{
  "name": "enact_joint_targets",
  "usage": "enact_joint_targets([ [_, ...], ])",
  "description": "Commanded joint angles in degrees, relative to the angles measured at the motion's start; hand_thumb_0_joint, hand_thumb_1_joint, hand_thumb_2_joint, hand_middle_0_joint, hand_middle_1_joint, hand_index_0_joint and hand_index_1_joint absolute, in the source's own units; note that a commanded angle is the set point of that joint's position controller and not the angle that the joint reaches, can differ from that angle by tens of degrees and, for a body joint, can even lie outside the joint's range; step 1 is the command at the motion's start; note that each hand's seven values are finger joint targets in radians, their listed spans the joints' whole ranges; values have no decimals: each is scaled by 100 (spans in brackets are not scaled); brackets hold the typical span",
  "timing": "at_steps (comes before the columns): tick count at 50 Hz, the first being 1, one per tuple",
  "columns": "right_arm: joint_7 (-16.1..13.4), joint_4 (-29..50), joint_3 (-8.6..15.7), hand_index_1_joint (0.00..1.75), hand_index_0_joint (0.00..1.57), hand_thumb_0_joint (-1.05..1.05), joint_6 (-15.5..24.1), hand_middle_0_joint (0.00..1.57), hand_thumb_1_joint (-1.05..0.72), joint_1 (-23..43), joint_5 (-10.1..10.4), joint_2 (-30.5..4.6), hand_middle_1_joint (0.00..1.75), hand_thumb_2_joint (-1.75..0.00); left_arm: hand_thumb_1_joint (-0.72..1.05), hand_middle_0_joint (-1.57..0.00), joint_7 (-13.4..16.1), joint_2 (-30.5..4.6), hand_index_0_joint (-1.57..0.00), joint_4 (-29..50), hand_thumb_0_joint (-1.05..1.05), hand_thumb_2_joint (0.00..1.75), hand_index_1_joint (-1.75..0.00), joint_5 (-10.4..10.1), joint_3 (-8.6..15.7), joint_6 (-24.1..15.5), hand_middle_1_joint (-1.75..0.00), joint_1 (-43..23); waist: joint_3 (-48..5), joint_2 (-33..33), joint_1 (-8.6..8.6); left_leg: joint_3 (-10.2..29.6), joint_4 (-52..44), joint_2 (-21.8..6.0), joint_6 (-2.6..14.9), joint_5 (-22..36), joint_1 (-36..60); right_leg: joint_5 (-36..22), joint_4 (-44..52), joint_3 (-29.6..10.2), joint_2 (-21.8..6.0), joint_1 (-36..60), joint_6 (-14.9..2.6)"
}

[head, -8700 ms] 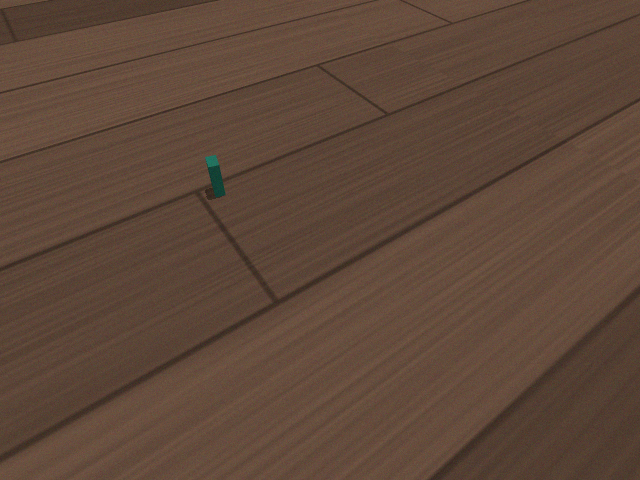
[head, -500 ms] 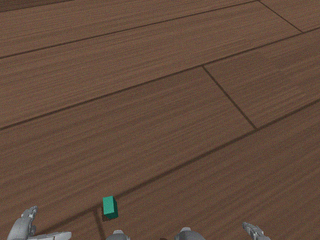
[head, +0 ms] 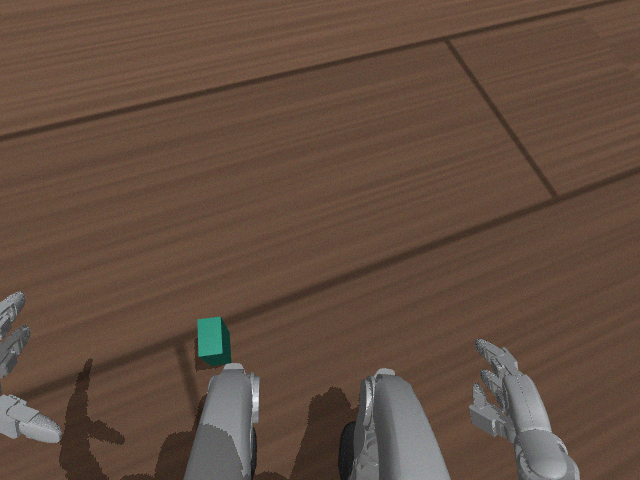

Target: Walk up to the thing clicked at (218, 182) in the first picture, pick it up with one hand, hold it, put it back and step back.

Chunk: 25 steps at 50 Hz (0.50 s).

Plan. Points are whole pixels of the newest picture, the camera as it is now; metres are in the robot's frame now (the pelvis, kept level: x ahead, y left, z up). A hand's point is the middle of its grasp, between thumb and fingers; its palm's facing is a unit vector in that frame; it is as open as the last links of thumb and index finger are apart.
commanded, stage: go down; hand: left
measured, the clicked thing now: (215, 343) +0.35 +0.20 -0.49
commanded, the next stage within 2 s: none
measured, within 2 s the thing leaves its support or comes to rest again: neither
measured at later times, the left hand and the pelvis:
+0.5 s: hand (39, 354) +0.27 +0.37 -0.15, palm faces +0.10 -0.98 -0.17, open 17.6 cm; pelvis -0.03 +0.00 -0.10, yaw -2 degrees
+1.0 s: hand (38, 355) +0.27 +0.39 -0.18, palm faces +0.11 -0.98 -0.14, open 17.5 cm; pelvis -0.04 +0.00 -0.16, yaw -3 degrees
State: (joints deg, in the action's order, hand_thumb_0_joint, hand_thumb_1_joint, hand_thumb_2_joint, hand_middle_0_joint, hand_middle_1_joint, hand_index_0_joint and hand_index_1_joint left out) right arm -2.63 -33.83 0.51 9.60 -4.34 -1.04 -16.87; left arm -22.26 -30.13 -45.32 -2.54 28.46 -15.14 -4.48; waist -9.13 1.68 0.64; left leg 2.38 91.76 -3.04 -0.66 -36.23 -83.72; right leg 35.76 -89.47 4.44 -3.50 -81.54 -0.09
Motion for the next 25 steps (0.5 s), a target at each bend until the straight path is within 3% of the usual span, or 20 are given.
enact_joint_targets([
  [1, -78, 406, 424, 30, 20, 0, 208, 20, -85, -441, -5, -1124, 30, -88, -61, -11, -308, -1816, -10, 634, 0, 3, -7, -307, 810, -375, -6, -108, -2723, -863, -208, 113, -924, 191, 126, 1608, 1742, -1231, 677, -299, 241, 860, -192],
  [2, -75, 383, 409, 30, 20, 0, 218, 20, -85, -467, 1, -1152, 30, -89, -61, -11, -353, -1963, -10, 628, 0, 4, -8, -376, 1018, -413, -7, -187, -2874, -800, -218, 147, -800, 198, 135, 1730, 1630, -1336, 515, -267, 246, 820, -198],
  [4, -89, 303, 397, 30, 20, 0, 226, 20, -86, -434, 0, -1160, 30, -89, -61, -9, -483, -2183, -8, 736, 0, 5, -7, -466, 1142, -495, -6, -320, -2966, -779, -288, 87, -580, 206, 160, 1715, 1466, -1294, 423, -313, 252, 733, -192],
  [6, -104, 236, 368, 30, 20, 0, 241, 20, -87, -468, -12, -1156, 30, -89, -61, -8, -627, -2138, -8, 621, 0, 4, -7, -561, 1191, -550, -6, -368, -3084, -731, -213, 80, -328, 215, 180, 1933, 1254, -1467, 244, -316, 258, 648, -192],
  [8, -109, 125, 364, 30, 20, 0, 274, 20, -87, -486, -25, -1179, 30, -89, -61, -8, -766, -2215, -7, 559, 0, 5, -7, -626, 1209, -616, -7, -681, -2879, -751, -137, 112, -206, 189, 178, 1486, 972, -1100, 108, -313, 267, 297, -190],
  [12, -131, 22, 334, 30, 20, 0, 318, 20, -89, -511, -29, -1248, 30, -90, -61, -5, -985, -2561, -5, 549, 0, 6, -6, -754, 1442, -752, -5, -927, -3009, -916, -202, 194, -56, 161, 151, 945, 704, -672, -194, -289, 279, -77, -200],
  [13, -144, 30, 336, 30, 20, 0, 331, 20, -89, -511, -11, -1247, 30, -90, -61, -5, -1054, -2469, -5, 492, 0, 6, -6, -779, 1361, -748, -5, -948, -2929, -911, -146, 194, -45, 172, 157, 777, 586, -550, -196, -285, 278, -188, -201],
  [16, -149, -92, 308, 30, 20, 0, 368, 20, -89, -582, 16, -1328, 30, -90, -61, -5, -1212, -2503, -5, 399, 0, 5, -5, -895, 1434, -737, -5, -907, -3067, -1097, -228, 267, 27, 154, 126, 728, 640, -527, -477, -195, 293, -496, -225],
  [17, -168, -2, 319, 30, 20, 0, 377, 20, -89, -523, 18, -1404, 30, -90, -61, -5, -1214, -2894, -5, 705, 0, 6, -5, -913, 1697, -768, -5, -1041, -3260, -1155, -322, 299, 47, 142, 118, 774, 684, -593, -597, -140, 298, -518, -225],
  [18, -178, -105, 286, 30, 20, 0, 379, 20, -89, -587, 33, -1384, 30, -90, -60, -4, -1266, -2787, -4, 500, 0, 6, -6, -914, 1572, -736, -6, -949, -3205, -1216, -278, 319, 73, 146, 111, 725, 672, -539, -660, -115, 296, -634, -235],
  [20, -186, -104, 263, 30, 20, 0, 397, 20, -90, -576, 54, -1406, 30, -90, -60, -4, -1311, -2792, -4, 439, 0, 6, -6, -976, 1645, -697, -6, -879, -3135, -1065, -287, 340, 123, 149, 115, 723, 498, -523, -738, -69, 299, -720, -234],
  [22, -217, -103, 251, 30, 20, 0, 401, 20, -90, -550, 54, -1400, 30, -90, -60, -4, -1339, -3029, -4, 596, 0, 7, -6, -1047, 1819, -717, -6, -1076, -3162, -1016, -301, 260, 308, 162, 142, 676, 266, -501, -782, -105, 305, -694, -221],
  [25, -221, -218, 234, 30, 20, 0, 448, 20, -89, -509, 41, -1403, 30, -90, -57, -3, -1453, -2808, -4, 362, 0, 8, -6, -1106, 1713, -699, -6, -1034, -2773, -987, -279, 230, 406, 145, 162, 329, -57, -286, -894, -99, 324, -991, -215],
])
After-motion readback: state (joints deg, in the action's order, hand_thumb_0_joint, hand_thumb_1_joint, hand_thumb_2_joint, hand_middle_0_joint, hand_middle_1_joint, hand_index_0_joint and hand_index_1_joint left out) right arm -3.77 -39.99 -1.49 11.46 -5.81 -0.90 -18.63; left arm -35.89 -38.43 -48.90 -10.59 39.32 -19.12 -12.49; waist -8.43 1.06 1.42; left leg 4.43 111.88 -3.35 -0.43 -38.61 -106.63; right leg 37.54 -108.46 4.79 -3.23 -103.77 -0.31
